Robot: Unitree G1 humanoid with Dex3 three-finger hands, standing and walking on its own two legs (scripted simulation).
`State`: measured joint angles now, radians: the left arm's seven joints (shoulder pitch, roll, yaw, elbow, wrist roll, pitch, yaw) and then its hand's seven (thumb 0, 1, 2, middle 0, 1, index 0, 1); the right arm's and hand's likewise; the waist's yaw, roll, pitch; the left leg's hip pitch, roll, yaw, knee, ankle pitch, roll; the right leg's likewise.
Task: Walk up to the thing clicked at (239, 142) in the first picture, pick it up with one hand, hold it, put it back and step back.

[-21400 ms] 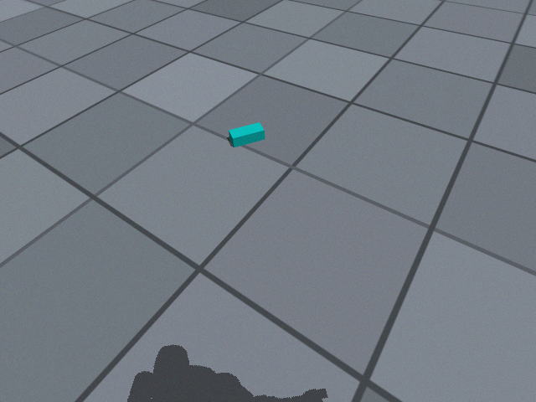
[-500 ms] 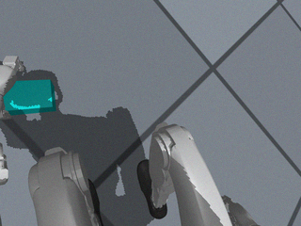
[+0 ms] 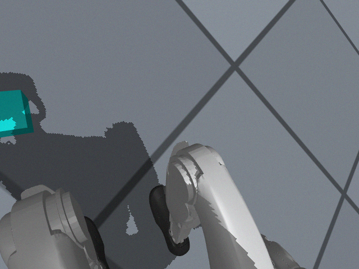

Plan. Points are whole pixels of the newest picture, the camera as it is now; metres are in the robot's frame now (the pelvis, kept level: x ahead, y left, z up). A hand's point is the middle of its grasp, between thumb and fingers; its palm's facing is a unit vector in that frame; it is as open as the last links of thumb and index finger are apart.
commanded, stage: rest palm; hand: left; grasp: from above
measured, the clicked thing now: out of the picture +0.47 +0.33 -0.27
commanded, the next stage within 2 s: close in 0.72 s
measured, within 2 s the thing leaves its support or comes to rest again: neither
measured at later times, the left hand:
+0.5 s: hand out of the picture +0.44 +0.32 -0.24, palm faces -0.48 -0.10 -0.87, open 13.9 cm
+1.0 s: hand out of the picture +0.45 +0.32 -0.25, palm faces -0.48 -0.09 -0.87, open 13.0 cm
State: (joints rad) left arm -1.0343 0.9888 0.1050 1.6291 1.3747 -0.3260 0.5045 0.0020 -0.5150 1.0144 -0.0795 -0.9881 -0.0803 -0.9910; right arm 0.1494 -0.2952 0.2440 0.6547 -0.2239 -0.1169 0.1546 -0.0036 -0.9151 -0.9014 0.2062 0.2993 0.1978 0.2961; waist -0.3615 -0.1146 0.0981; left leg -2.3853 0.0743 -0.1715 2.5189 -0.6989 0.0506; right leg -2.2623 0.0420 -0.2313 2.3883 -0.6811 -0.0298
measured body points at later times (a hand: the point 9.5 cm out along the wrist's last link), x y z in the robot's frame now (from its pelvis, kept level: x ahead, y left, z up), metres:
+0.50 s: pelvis +0.00 +0.00 +0.00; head +0.27 +0.14 +0.33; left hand +0.47 +0.32 -0.19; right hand +0.07 -0.25 -0.07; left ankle +0.07 +0.12 -0.27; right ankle +0.10 -0.10 -0.27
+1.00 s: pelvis +0.00 +0.00 +0.00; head +0.27 +0.13 +0.33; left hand +0.47 +0.32 -0.20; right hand +0.06 -0.24 -0.06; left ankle +0.07 +0.12 -0.27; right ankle +0.10 -0.10 -0.27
